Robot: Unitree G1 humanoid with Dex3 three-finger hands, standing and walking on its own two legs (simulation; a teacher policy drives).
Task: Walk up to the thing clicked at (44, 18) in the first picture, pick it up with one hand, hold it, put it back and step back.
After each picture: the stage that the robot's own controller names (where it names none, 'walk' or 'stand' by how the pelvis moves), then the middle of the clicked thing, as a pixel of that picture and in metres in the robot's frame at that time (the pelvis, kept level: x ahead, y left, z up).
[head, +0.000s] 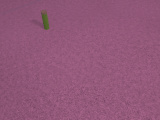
stand; (45, 20) +1.68 +0.49 -0.66
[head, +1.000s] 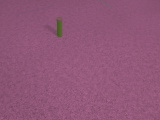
walk; (59, 27) +1.57 +0.22 -0.64
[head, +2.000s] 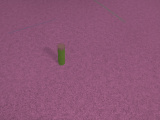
walk; (61, 55) +1.05 +0.18 -0.65
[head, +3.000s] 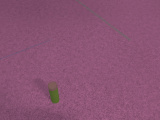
walk; (54, 93) +0.64 +0.21 -0.65
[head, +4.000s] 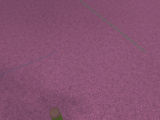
stand; (57, 118) +0.42 +0.22 -0.64
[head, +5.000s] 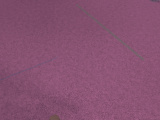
stand; out of the picture +0.40 +0.20 -0.66
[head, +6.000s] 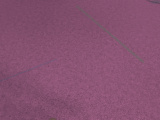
stand; out of the picture +0.38 +0.21 -0.66
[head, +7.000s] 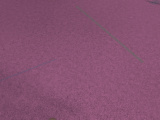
stand; out of the picture +0.39 +0.20 -0.66
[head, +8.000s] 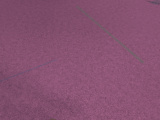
stand; out of the picture +0.38 +0.20 -0.66
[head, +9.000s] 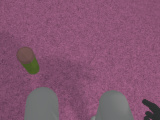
go down; (29, 62) +0.45 +0.24 -0.35
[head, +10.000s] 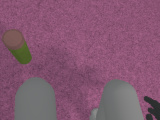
go down; (19, 49) +0.45 +0.27 -0.26
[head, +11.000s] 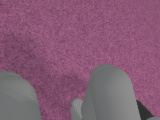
close in; out of the picture +0.43 +0.31 -0.16
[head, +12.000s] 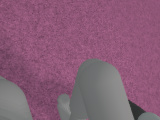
close; out of the picture +0.43 +0.32 -0.15
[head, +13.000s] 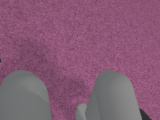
lift; out of the picture +0.36 +0.30 -0.09
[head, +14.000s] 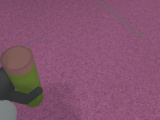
lift; (27, 82) +0.32 +0.18 +0.05
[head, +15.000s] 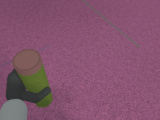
hold; (36, 83) +0.33 +0.16 +0.04
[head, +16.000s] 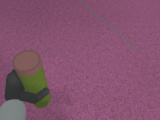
hold; (35, 83) +0.32 +0.17 +0.04
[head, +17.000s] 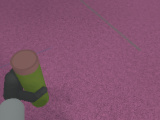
crouch; (33, 82) +0.33 +0.18 +0.03
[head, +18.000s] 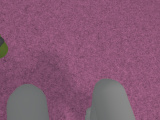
crouch; out of the picture +0.46 +0.27 -0.05
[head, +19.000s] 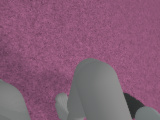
lower; out of the picture +0.42 +0.34 -0.16
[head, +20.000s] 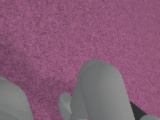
lower; out of the picture +0.42 +0.34 -0.16
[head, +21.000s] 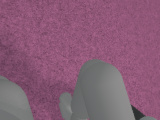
lower; out of the picture +0.41 +0.33 -0.16
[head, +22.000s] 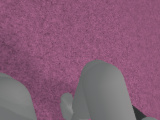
lower; out of the picture +0.41 +0.32 -0.16
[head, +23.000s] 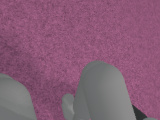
loosen; out of the picture +0.41 +0.33 -0.15
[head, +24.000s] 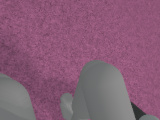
withdraw; out of the picture +0.40 +0.32 -0.16
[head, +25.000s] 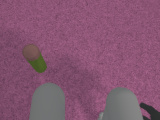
walk; (36, 60) +0.45 +0.25 -0.32
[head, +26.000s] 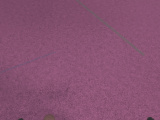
stand; out of the picture +0.38 +0.21 -0.59
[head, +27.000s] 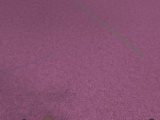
stand; out of the picture +0.38 +0.22 -0.60
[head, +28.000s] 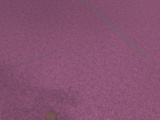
stand; out of the picture +0.40 +0.22 -0.61
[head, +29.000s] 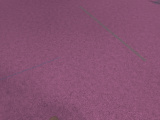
stand; out of the picture +0.40 +0.21 -0.66
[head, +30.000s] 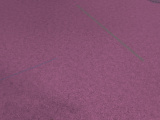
stand; out of the picture +0.37 +0.22 -0.66
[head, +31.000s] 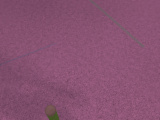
walk; (52, 115) +0.40 +0.22 -0.65
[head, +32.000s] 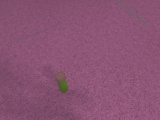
walk; (62, 83) +0.60 +0.20 -0.63
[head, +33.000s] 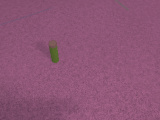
walk; (54, 52) +0.91 +0.27 -0.63
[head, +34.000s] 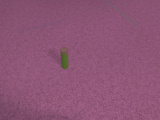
stand; (64, 58) +0.99 +0.19 -0.64
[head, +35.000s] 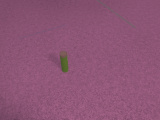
stand; (64, 62) +1.02 +0.20 -0.66
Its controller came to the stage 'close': yes
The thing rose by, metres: 0.68
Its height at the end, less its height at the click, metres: +0.00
